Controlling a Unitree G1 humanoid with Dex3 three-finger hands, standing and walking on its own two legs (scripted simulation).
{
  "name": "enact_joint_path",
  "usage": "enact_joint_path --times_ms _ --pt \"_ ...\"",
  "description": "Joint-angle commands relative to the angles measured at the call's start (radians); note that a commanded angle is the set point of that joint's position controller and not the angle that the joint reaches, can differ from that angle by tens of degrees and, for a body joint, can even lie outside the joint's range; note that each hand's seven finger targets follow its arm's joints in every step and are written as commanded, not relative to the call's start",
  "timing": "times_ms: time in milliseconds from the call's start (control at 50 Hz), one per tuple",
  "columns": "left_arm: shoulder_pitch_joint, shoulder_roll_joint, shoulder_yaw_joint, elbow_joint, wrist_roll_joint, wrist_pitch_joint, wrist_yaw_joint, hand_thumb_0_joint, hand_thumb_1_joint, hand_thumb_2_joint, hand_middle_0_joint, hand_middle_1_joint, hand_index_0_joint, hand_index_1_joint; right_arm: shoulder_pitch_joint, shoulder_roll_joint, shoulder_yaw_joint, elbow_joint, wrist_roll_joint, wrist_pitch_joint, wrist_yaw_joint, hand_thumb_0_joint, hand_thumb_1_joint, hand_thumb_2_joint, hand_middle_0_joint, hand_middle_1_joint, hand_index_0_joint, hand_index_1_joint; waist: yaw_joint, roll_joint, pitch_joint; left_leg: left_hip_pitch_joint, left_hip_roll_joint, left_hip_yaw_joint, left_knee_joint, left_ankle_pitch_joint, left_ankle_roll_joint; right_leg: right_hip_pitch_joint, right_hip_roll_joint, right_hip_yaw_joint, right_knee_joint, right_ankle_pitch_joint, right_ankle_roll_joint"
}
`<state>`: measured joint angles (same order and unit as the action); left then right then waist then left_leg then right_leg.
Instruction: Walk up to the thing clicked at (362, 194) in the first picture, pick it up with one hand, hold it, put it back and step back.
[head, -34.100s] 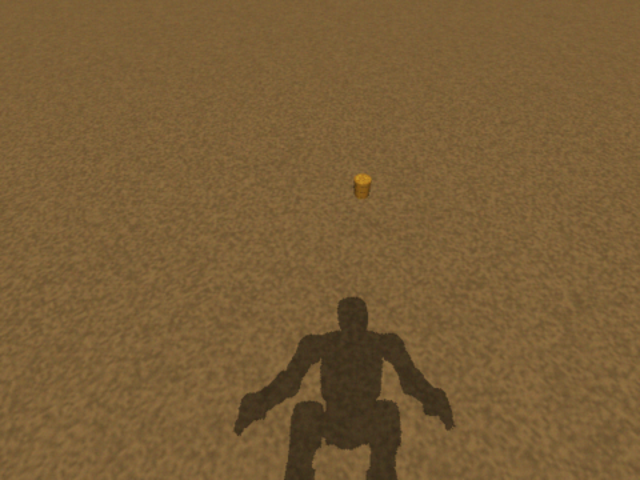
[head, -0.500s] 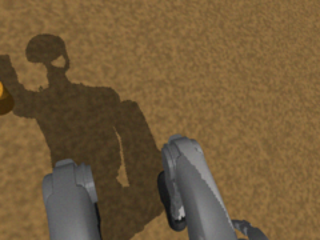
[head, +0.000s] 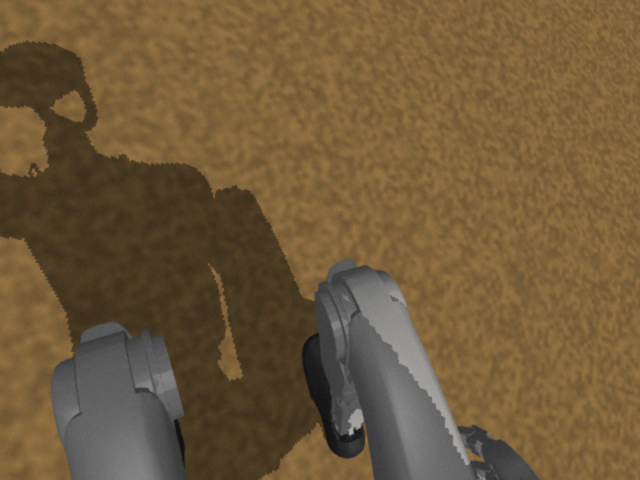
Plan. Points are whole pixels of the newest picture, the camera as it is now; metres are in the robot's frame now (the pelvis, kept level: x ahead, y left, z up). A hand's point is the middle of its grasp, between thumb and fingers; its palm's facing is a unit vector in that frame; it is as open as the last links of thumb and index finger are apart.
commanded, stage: rest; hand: left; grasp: from above
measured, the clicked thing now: out of the picture +0.48 +0.34 -0.22
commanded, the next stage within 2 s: open in 0.96 s
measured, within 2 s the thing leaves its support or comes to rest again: rests again in 0.56 s
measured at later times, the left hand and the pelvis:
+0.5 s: hand out of the picture +0.48 +0.35 -0.22, palm faces -0.44 -0.11 -0.89, open 10.6 cm; pelvis +0.00 +0.00 -0.01, yaw -2 degrees
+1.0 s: hand out of the picture +0.47 +0.35 -0.23, palm faces -0.44 -0.12 -0.89, open 10.6 cm; pelvis +0.00 +0.00 -0.02, yaw -4 degrees
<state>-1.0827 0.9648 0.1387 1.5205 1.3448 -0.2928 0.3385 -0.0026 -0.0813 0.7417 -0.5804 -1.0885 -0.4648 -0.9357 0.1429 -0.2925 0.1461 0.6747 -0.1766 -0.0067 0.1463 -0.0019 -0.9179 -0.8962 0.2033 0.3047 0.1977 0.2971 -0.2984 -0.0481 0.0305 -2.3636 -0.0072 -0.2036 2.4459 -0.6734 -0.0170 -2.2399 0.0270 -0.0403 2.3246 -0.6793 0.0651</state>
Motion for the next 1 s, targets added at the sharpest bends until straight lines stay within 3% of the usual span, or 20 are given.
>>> enact_joint_path --times_ms 0,20,60,80,100,220,260,400,440,480,580,640,700,760,800,860,900,980 --pt "-0.300 0.281 0.029 -0.131 -0.008 -0.011 0.061 0.000 0.452 0.928 -0.735 -1.142 -0.799 -1.073 0.214 -0.282 -0.077 0.010 -0.009 -0.003 -0.007 0.000 -0.920 -0.903 0.200 0.300 0.200 0.300 -0.013 0.451 -0.687 0.609 0.014 0.116 -0.247 0.191 0.026 0.281 0.022 -0.153 -0.186 0.233 -0.088" --pt "-0.291 0.278 0.021 -0.112 -0.005 -0.009 0.063 0.000 0.453 0.949 -0.744 -1.149 -0.805 -1.084 0.211 -0.283 -0.077 0.010 -0.010 -0.005 -0.006 0.000 -0.922 -0.903 0.200 0.300 0.200 0.300 -0.018 0.452 -0.671 0.591 0.014 0.119 -0.239 0.178 0.028 0.279 0.025 -0.152 -0.188 0.227 -0.089" --pt "-0.308 0.308 0.051 -0.148 -0.004 -0.009 0.074 0.000 0.474 0.986 -0.745 -1.177 -0.807 -1.111 0.223 -0.297 -0.079 0.007 -0.013 -0.008 -0.006 0.000 -0.917 -0.902 0.200 0.300 0.200 0.300 -0.018 0.452 -0.680 0.614 0.015 0.109 -0.237 0.205 0.024 0.271 0.022 -0.162 -0.177 0.240 -0.090" --pt "-0.297 0.296 0.031 -0.124 -0.006 -0.006 0.074 0.000 0.435 0.974 -0.734 -1.115 -0.789 -1.058 0.214 -0.289 -0.074 0.010 -0.010 -0.011 -0.004 0.000 -0.914 -0.900 0.200 0.300 0.200 0.300 -0.022 0.469 -0.673 0.605 0.016 0.113 -0.233 0.201 0.024 0.279 0.024 -0.158 -0.177 0.240 -0.091" --pt "-0.301 0.300 0.043 -0.134 -0.007 -0.007 0.079 0.000 0.410 0.961 -0.724 -1.081 -0.774 -1.028 0.214 -0.299 -0.074 0.008 -0.014 -0.012 -0.004 0.000 -0.911 -0.899 0.200 0.300 0.200 0.300 -0.023 0.463 -0.674 0.612 0.016 0.107 -0.232 0.216 0.022 0.269 0.024 -0.164 -0.171 0.249 -0.091" --pt "-0.282 0.317 0.043 -0.103 -0.006 -0.010 0.099 0.000 0.419 0.936 -0.715 -1.078 -0.771 -1.018 0.213 -0.302 -0.055 0.006 -0.022 -0.018 0.001 0.000 -0.907 -0.898 0.200 0.300 0.200 0.300 -0.042 0.464 -0.672 0.619 0.022 0.095 -0.206 0.267 0.023 0.284 0.030 -0.173 -0.152 0.292 -0.088" --pt "-0.274 0.335 0.051 -0.089 -0.004 -0.014 0.110 0.000 0.420 0.943 -0.730 -1.065 -0.781 -1.010 0.205 -0.304 -0.049 0.002 -0.023 -0.021 0.002 0.000 -0.909 -0.899 0.200 0.300 0.200 0.300 -0.036 0.471 -0.653 0.606 0.022 0.097 -0.209 0.247 0.023 0.290 0.032 -0.173 -0.154 0.280 -0.089" --pt "-0.274 0.370 0.056 -0.053 0.004 -0.015 0.137 0.000 0.433 0.953 -0.740 -1.055 -0.788 -1.004 0.190 -0.323 -0.031 -0.009 -0.034 -0.041 0.003 0.000 -0.907 -0.899 0.200 0.301 0.200 0.301 -0.058 0.452 -0.605 0.561 0.026 0.095 -0.184 0.217 0.026 0.301 0.041 -0.184 -0.160 0.263 -0.089" --pt "-0.262 0.388 0.062 -0.054 0.002 -0.016 0.146 0.000 0.433 0.966 -0.745 -1.057 -0.790 -1.008 0.176 -0.322 -0.022 -0.015 -0.037 -0.044 0.002 0.000 -0.907 -0.899 0.200 0.300 0.200 0.300 -0.052 0.446 -0.641 0.559 0.029 0.091 -0.184 0.221 0.028 0.336 0.045 -0.185 -0.154 0.278 -0.083" --pt "-0.260 0.359 0.043 -0.035 -0.004 -0.012 0.154 0.000 0.447 0.950 -0.745 -1.063 -0.796 -1.009 0.181 -0.315 -0.017 0.004 -0.043 -0.047 0.002 0.000 -0.908 -0.899 0.200 0.301 0.200 0.301 -0.053 0.463 -0.620 0.563 0.029 0.092 -0.190 0.210 0.026 0.322 0.045 -0.186 -0.155 0.267 -0.083" --pt "-0.259 0.392 0.047 -0.028 0.004 -0.002 0.167 0.000 0.449 0.955 -0.750 -1.062 -0.799 -1.009 0.157 -0.337 -0.011 -0.017 -0.044 -0.057 0.000 0.000 -0.907 -0.899 0.200 0.301 0.200 0.301 -0.067 0.469 -0.609 0.579 0.034 0.078 -0.175 0.239 0.022 0.305 0.049 -0.199 -0.137 0.289 -0.087" --pt "-0.267 0.372 0.033 -0.021 -0.002 0.002 0.172 0.000 0.445 0.957 -0.752 -1.056 -0.798 -1.006 0.157 -0.334 -0.002 -0.013 -0.048 -0.063 0.002 0.000 -0.908 -0.900 0.200 0.301 0.200 0.301 -0.070 0.489 -0.570 0.571 0.034 0.076 -0.182 0.217 0.016 0.284 0.049 -0.201 -0.138 0.265 -0.090" --pt "-0.266 0.382 0.033 -0.022 -0.004 0.006 0.177 0.000 0.468 0.958 -0.774 -1.049 -0.820 -1.000 0.157 -0.335 0.004 -0.010 -0.053 -0.069 0.001 0.000 -0.909 -0.901 0.200 0.301 0.200 0.301 -0.070 0.478 -0.609 0.570 0.036 0.076 -0.176 0.225 0.022 0.329 0.053 -0.200 -0.143 0.288 -0.081" --pt "-0.259 0.351 0.013 0.018 -0.009 0.015 0.173 0.000 0.442 0.956 -0.754 -1.053 -0.800 -1.004 0.154 -0.346 0.003 -0.016 -0.056 -0.076 0.004 0.000 -0.910 -0.901 0.200 0.301 0.200 0.301 -0.092 0.448 -0.533 0.542 0.037 0.066 -0.172 0.195 0.019 0.271 0.053 -0.214 -0.141 0.255 -0.086" --pt "-0.260 0.390 0.029 0.005 -0.008 0.012 0.172 0.000 0.461 0.972 -0.776 -1.046 -0.818 -1.002 0.153 -0.347 0.007 -0.021 -0.057 -0.078 0.003 0.000 -0.910 -0.901 0.200 0.301 0.200 0.301 -0.089 0.459 -0.559 0.541 0.039 0.065 -0.176 0.192 0.023 0.315 0.056 -0.208 -0.147 0.265 -0.080" --pt "-0.246 0.346 -0.006 0.032 -0.014 0.010 0.167 0.000 0.469 0.949 -0.774 -1.057 -0.822 -1.006 0.139 -0.340 0.016 -0.016 -0.060 -0.078 0.004 0.000 -0.911 -0.902 0.200 0.301 0.200 0.301 -0.088 0.462 -0.530 0.546 0.039 0.056 -0.187 0.176 0.017 0.281 0.054 -0.217 -0.141 0.244 -0.083" --pt "-0.253 0.353 0.000 0.039 -0.011 0.006 0.165 0.000 0.481 0.946 -0.768 -1.076 -0.822 -1.019 0.149 -0.356 0.016 -0.031 -0.062 -0.080 0.006 0.000 -0.910 -0.901 0.200 0.301 0.200 0.301 -0.110 0.462 -0.517 0.566 0.041 0.043 -0.190 0.196 0.013 0.271 0.051 -0.223 -0.132 0.257 -0.081" --pt "-0.236 0.373 0.011 0.066 -0.008 0.001 0.168 0.000 0.472 0.951 -0.768 -1.077 -0.819 -1.024 0.138 -0.350 0.030 -0.032 -0.069 -0.081 0.007 0.000 -0.912 -0.903 0.200 0.301 0.200 0.301 -0.102 0.457 -0.505 0.550 0.042 0.043 -0.186 0.194 0.014 0.284 0.054 -0.221 -0.135 0.254 -0.081"
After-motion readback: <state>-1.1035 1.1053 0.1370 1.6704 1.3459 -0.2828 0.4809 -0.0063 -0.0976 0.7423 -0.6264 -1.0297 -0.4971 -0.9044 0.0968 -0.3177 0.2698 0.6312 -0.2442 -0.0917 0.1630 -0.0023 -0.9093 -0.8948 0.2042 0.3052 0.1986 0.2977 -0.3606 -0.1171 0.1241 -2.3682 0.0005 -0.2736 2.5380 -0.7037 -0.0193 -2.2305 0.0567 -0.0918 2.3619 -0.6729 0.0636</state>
